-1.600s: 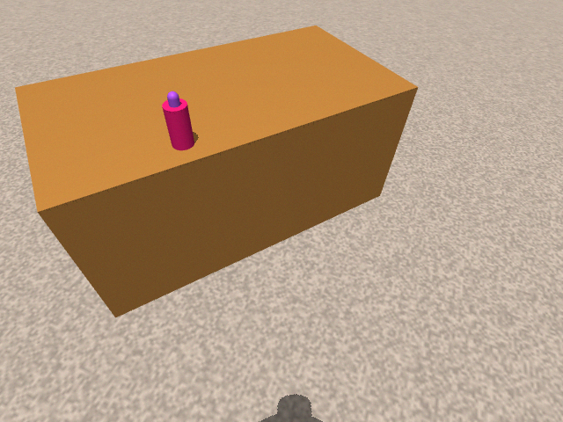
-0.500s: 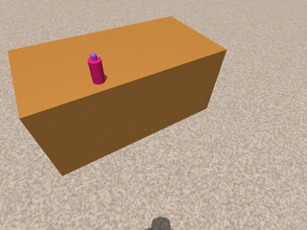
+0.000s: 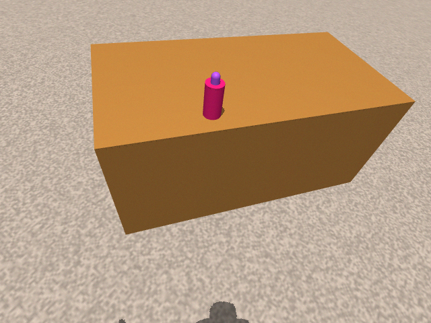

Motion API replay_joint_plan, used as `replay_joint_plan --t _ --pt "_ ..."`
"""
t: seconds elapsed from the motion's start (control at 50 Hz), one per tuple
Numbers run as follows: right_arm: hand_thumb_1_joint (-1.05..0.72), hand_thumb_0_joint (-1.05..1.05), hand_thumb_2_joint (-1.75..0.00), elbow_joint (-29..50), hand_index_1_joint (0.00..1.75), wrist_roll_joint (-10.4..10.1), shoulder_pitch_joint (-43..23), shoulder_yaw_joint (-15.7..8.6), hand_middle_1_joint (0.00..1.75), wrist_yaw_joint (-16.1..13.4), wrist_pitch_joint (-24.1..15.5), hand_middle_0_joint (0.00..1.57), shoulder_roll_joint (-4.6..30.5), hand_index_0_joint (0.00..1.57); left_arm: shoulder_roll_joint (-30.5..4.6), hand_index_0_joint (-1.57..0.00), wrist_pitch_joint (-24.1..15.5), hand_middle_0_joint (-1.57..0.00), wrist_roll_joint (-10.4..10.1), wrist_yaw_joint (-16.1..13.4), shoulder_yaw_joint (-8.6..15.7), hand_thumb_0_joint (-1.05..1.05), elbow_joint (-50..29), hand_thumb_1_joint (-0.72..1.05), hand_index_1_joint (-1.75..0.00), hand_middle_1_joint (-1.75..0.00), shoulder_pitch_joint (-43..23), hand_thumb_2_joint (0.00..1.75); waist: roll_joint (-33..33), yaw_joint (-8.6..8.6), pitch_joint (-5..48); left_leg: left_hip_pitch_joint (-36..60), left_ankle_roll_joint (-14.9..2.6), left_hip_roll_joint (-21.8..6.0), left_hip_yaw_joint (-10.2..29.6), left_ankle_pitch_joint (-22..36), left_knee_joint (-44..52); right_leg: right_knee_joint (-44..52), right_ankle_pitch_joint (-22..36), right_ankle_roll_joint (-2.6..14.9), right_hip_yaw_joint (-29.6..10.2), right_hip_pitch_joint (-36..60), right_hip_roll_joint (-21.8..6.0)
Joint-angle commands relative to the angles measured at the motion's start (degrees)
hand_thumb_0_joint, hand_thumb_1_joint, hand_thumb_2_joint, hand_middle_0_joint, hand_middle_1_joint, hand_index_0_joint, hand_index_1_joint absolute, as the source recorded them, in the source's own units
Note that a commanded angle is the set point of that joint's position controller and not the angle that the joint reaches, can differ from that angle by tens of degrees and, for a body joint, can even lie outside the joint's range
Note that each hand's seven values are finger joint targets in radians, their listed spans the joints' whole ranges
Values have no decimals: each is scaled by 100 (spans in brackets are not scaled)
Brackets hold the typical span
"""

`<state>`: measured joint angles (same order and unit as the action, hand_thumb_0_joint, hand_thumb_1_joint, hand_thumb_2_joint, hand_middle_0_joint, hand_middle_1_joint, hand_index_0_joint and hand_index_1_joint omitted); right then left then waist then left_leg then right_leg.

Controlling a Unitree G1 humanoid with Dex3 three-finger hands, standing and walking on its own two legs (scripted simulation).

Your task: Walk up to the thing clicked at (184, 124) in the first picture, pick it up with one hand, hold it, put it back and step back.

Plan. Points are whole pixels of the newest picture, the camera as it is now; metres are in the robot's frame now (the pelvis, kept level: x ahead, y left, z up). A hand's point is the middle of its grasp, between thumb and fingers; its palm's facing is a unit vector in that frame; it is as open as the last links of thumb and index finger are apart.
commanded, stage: walk up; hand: right
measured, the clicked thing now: (213, 94) +0.84 -0.03 -0.07
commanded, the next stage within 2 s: none
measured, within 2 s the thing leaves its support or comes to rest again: neither
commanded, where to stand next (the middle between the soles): +0.40 +0.07 m, yaw +15 degrees
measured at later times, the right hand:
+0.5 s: hand (304, 237) +0.34 -0.24 -0.12, palm faces -0.30 +0.88 -0.37, open 7.4 cm
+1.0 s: hand (278, 199) +0.48 -0.21 -0.15, palm faces -0.30 +0.87 -0.38, open 7.4 cm
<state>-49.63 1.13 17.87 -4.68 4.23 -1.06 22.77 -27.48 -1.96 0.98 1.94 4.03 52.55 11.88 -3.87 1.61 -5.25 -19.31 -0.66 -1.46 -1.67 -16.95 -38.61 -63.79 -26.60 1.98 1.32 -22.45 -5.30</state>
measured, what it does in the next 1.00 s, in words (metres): walks ahead, turning left: right foot, then left foot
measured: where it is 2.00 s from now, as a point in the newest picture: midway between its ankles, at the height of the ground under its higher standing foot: (187, 297)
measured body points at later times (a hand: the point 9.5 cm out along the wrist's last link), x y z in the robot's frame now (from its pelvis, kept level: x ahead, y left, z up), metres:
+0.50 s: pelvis +0.18 +0.00 +0.02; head +0.21 +0.00 +0.46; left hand +0.12 +0.34 -0.08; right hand +0.36 -0.29 -0.09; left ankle +0.25 +0.17 -0.69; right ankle +0.18 -0.12 -0.72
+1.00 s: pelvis +0.32 +0.02 -0.01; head +0.35 +0.02 +0.44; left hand +0.29 +0.35 -0.11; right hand +0.49 -0.26 -0.12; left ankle +0.29 +0.16 -0.71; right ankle +0.44 -0.08 -0.72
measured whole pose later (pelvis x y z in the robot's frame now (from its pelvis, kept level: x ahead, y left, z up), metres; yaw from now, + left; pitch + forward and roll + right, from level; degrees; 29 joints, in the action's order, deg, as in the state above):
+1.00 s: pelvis +0.32 +0.02 -0.01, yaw +17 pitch -3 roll +0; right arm -47.3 -0.3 15.7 -1.8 0.1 -0.6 23.8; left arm -23.0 -2.7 1.3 0.6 3.1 49.7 16.2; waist 1.7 -0.4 -5.7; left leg -20.1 -0.1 -1.5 3.1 -26.8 -47.8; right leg -41.4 -14.8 -0.2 3.4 -24.0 -3.3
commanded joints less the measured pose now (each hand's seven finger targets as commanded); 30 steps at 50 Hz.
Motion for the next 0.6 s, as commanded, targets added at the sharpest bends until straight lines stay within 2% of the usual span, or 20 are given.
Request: replay_joint_plan --t 0.0,0.02,0.04,0.1,0.14,0.16,0.18,0.2,0.22,0.24,0.28,0.32,0.36,0.42,0.46,0.5,0.52,0.54,0.56,0.58 --pt "-90 0 -90 558 30 2 112 -380 30 -177 -248 20 1666 20 -898 -20 -182 -20 -43 72 291 0 -456 90 -30 -30 373 90 1399 -140 310 467 -1270 -1070 1938 -468 2172 1156 166 -79 -40 -428 -53" --pt "-90 0 -90 602 30 6 194 -387 30 -184 -271 20 1689 20 -873 -20 -188 -20 -12 82 296 0 -560 90 -30 -30 321 90 1449 -104 282 548 -1378 -1143 1949 -282 2125 1405 250 -108 -33 -497 -54" --pt "-90 0 -90 642 30 -3 226 -387 30 -187 -296 20 1694 20 -861 -20 -200 -20 6 89 307 0 -605 90 -30 -30 295 90 1398 -129 206 385 -1396 -1199 1954 -269 2151 1579 497 -98 -48 -395 -51" --pt "-90 0 -90 824 30 -35 41 -350 30 -182 -310 20 1613 20 -816 -20 -292 -20 23 90 356 0 -711 90 -30 -30 353 90 1252 -217 306 -7 -1201 -1067 1646 57 1764 2319 1005 -35 114 361 184" --pt "-90 0 -90 949 30 -49 -180 -292 30 -176 -274 20 1465 20 -783 -20 -342 -20 51 51 428 0 -592 90 -30 -30 936 90 930 -569 534 -613 -940 -743 1232 118 881 2935 1486 -26 446 1611 489" --pt "-90 0 -90 983 30 -67 -40 -178 30 -187 -253 20 1141 20 -935 -20 -401 -20 68 -12 522 0 -509 90 -30 -30 1396 90 322 -803 749 -1052 -710 -438 1008 135 -131 3319 1243 38 140 2429 431" --pt "-90 0 -90 1105 30 -108 -1 -51 30 -202 -261 20 696 20 -1425 -20 -469 -20 174 -83 660 0 -496 90 -30 -30 1912 90 -1214 -1075 739 -2007 -412 500 498 -560 -2117 4507 -475 339 -1901 2783 -853" --pt "-90 0 -90 1071 30 -73 213 -84 30 -275 -205 20 850 20 -1679 -20 -510 -20 129 -107 647 0 -773 90 -30 -30 1450 90 -873 -750 496 -2426 -186 704 671 -1449 -2965 5500 -1801 780 -3943 2303 -2185" --pt "-90 0 -90 870 30 -43 327 -224 30 -325 -177 20 1330 20 -1656 -20 -486 -20 37 -91 569 0 -938 90 -30 -30 804 90 -282 -413 176 -2227 -168 171 1081 -1137 -3128 5659 -2260 1054 -4206 1569 -2337" --pt "-90 0 -90 760 30 -72 263 -256 30 -292 -190 20 1485 20 -1494 -20 -494 -20 17 -85 543 0 -1010 90 -30 -30 591 90 -54 -359 -207 -2201 -133 -94 1059 -691 -2940 5517 -1809 1088 -3371 1304 -2019" --pt "-90 0 -90 567 30 -61 321 -242 30 -216 -213 20 1350 20 -1148 -20 -515 -20 21 -84 443 0 -969 90 -30 -30 481 90 -237 -284 -348 -1801 -39 -257 955 -296 -2340 5347 -571 972 -1974 996 -1429" --pt "-90 0 -90 486 30 -38 408 -255 30 -119 -202 20 1252 20 -1091 -20 -526 -20 20 -59 427 0 -931 90 -30 -30 652 90 -423 -289 -146 -1461 31 -220 718 -189 -1871 5140 415 1026 -1153 1058 -1215" --pt "-90 0 -90 630 30 -25 100 -224 30 -53 -195 20 1111 20 -1130 -20 -535 -20 28 -47 464 0 -960 90 -30 -30 806 90 -549 -397 -19 -1401 77 -238 487 -145 -1233 4962 1129 1118 -724 1313 -1217" --pt "-90 0 -90 825 30 -22 -365 -196 30 8 -214 20 953 20 -1148 -20 -504 -20 37 -45 469 0 -978 90 -30 -30 1017 90 -555 -541 199 -1033 25 -179 115 253 -372 4517 2160 962 -146 1554 -1045" --pt "-90 0 -90 878 30 -58 -480 -199 30 9 -249 20 932 20 -1187 -20 -450 -20 23 -29 451 0 -1066 90 -30 -30 1014 90 -573 -534 336 -545 -9 -93 -117 359 103 4184 2682 907 29 1518 -1042" --pt "-90 0 -90 824 30 -67 -367 -218 30 -7 -267 20 908 20 -1229 -20 -369 -20 0 -25 444 0 -1078 90 -30 -30 991 90 -385 -387 428 0 -90 78 -416 576 498 3749 2591 817 263 1337 -1002" --pt "-90 0 -90 717 30 -46 -27 -270 30 -40 -293 20 998 20 -1177 -20 -328 -20 -7 -28 396 0 -1152 90 -30 -30 873 90 -161 -124 549 753 -155 183 -463 699 750 3220 2639 725 372 921 -977" --pt "-90 0 -90 522 30 -9 511 -382 30 -101 -332 20 1291 20 -907 -20 -306 -20 0 -41 272 0 -1197 90 -30 -30 1044 90 614 105 925 1772 -290 232 -192 486 798 2056 2757 553 557 472 -773" --pt "-90 0 -90 473 30 58 1016 -514 30 -186 -367 20 1670 20 -553 -20 -280 -20 -53 -56 144 0 -1209 90 -30 -30 1299 90 1620 352 1193 2492 -660 -385 978 -593 1178 422 1808 301 741 -483 -381" --pt "-90 0 -90 690 30 20 1028 -610 30 -256 -385 20 2199 20 -379 -20 -251 -20 -46 -26 121 0 -1306 90 -30 -30 1248 90 2149 306 1090 2648 -1216 -1942 3944 -1474 2058 -302 -402 95 438 -1855 373"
